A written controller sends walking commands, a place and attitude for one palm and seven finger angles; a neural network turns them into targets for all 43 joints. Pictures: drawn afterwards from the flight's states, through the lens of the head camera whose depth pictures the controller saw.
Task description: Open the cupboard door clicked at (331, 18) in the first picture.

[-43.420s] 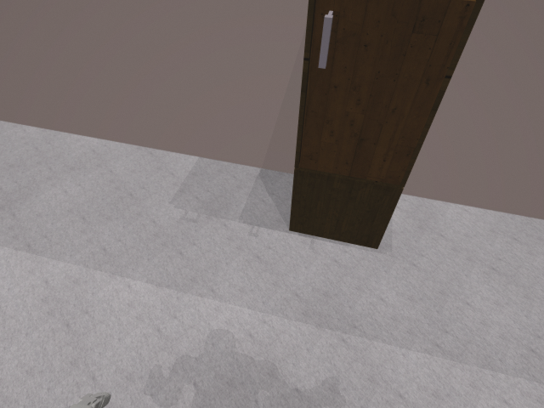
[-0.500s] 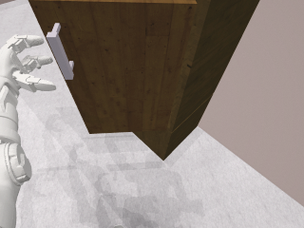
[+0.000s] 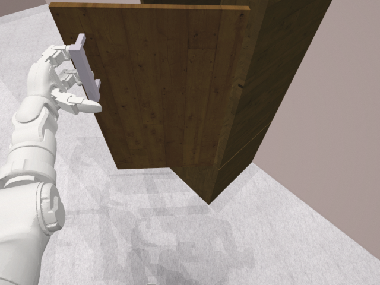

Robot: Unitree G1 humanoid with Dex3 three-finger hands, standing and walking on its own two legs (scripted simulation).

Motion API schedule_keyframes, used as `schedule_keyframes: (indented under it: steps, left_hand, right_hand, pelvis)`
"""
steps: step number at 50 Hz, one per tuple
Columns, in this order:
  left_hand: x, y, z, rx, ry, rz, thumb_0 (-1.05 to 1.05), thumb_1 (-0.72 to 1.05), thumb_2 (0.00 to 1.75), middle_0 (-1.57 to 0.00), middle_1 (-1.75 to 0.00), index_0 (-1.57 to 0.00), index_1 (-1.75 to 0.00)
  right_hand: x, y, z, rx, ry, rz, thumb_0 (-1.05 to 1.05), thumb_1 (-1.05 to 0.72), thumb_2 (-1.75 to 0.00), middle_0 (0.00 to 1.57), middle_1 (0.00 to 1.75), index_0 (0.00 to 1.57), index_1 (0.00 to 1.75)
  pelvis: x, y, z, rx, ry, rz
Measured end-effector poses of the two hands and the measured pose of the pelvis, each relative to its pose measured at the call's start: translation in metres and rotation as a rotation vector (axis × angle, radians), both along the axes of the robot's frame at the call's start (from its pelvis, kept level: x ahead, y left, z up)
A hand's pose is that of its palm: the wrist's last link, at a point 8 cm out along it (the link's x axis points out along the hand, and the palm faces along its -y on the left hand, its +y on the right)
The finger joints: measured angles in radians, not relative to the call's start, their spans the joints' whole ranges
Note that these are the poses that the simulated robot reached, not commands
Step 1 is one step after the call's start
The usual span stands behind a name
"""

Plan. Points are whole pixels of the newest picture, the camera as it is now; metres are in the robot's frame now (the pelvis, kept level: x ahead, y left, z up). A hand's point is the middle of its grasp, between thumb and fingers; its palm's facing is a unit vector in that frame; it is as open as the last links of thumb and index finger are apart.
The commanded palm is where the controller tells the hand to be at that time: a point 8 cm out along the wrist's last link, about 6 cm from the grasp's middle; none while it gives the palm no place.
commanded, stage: slide the fingers in behind the handle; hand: left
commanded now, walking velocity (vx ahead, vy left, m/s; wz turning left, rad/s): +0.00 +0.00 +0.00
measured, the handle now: (88, 69) +0.53 +0.20 +0.16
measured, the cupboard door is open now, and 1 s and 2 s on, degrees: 49 49 50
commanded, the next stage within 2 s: close the thumb around the handle in 0.90 s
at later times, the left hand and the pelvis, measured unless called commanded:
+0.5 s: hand (91, 86) +0.47 +0.18 +0.16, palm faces +0.03 -1.00 +0.02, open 14.0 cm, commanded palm +0.45 +0.23 +0.16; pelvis -0.01 -0.01 +0.00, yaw +0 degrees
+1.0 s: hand (95, 85) +0.48 +0.17 +0.16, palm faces +0.03 -1.00 +0.02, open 14.0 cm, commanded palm +0.45 +0.22 +0.16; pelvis -0.01 -0.01 +0.00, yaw +0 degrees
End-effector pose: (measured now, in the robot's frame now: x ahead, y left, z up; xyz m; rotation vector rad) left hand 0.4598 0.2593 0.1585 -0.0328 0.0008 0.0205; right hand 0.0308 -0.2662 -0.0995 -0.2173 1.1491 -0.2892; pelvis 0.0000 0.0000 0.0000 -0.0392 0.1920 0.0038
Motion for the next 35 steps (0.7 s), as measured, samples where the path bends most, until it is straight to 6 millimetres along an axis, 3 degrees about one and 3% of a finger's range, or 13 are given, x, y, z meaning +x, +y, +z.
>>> schedule_keyframes:
  steps: [14,35]
  left_hand:
    - [-0.005,-0.017,0.001,0.004,-0.009,0.009,-0.02,-0.5,0.3,-0.3,-1.2,-0.3,-1.2]
    - [-0.01,-0.031,0.003,0.014,-0.01,0.013,-0.02,-0.5,0.3,-0.3,-1.2,-0.3,-1.2]
  right_hand:
    - [-0.013,-0.007,-0.002,0.009,0.018,-0.017,0.01,-0.9,-0.9,0.2,0.3,0.2,0.3]
    - [-0.017,-0.013,-0.002,0.008,0.0,-0.012,0.01,-0.9,-0.9,0.2,0.3,0.2,0.3]
  pelvis:
    - [-0.002,-0.006,0.001,0.005,-0.016,-0.004]
    - [-0.009,-0.011,0.001,0.007,-0.025,0.001]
